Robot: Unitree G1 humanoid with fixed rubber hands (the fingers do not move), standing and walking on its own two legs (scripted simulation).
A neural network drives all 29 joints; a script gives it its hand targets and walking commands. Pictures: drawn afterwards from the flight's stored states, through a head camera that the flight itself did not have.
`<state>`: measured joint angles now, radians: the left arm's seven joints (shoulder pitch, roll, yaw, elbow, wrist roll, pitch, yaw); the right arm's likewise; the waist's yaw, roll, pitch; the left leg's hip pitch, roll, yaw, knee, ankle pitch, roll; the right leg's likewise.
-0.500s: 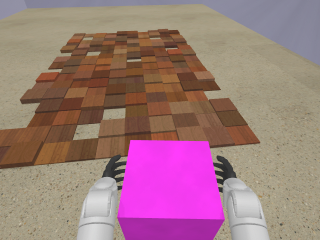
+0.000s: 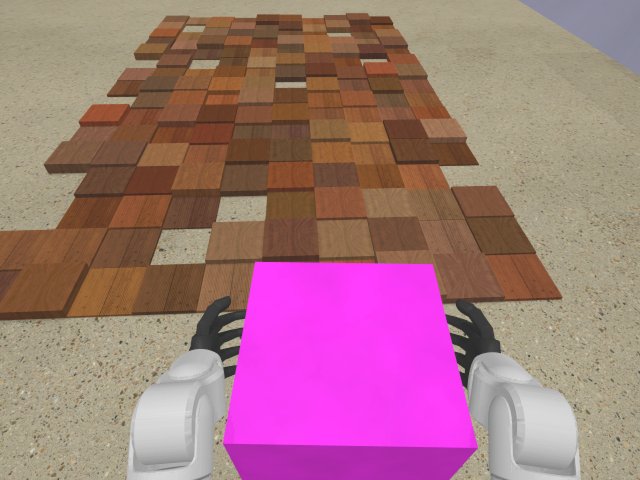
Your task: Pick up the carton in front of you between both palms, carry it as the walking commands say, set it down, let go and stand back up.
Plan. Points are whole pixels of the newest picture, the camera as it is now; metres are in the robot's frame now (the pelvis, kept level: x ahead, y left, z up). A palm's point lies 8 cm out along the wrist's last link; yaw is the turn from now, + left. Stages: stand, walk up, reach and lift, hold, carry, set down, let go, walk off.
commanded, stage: carry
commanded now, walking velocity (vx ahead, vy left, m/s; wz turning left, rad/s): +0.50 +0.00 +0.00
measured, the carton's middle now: (341, 391) +0.26 +0.00 +0.01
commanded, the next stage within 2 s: none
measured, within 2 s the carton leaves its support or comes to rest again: neither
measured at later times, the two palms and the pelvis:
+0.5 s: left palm (270, 195) +0.59 +0.12 +0.06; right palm (442, 202) +0.58 -0.18 +0.05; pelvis +0.32 -0.02 -0.02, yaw +0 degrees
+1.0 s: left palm (279, 67) +1.00 +0.15 +0.12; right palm (407, 69) +0.98 -0.15 +0.13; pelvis +0.64 +0.00 -0.03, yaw -1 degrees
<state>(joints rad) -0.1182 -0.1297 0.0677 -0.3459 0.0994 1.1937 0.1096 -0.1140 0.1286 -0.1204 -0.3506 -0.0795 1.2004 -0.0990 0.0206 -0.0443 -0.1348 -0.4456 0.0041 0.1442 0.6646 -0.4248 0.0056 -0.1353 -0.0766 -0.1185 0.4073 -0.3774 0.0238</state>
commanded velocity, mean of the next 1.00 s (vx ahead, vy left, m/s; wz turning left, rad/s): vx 0.50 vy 0.00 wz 0.00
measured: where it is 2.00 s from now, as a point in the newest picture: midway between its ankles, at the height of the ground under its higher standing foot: (326, 245)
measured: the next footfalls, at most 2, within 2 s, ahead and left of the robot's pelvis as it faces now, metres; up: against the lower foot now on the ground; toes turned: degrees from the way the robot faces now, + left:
left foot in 0.04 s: +0.11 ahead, +0.09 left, +0.00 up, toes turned +7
right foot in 0.44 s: +0.46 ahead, -0.10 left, +0.00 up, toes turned -12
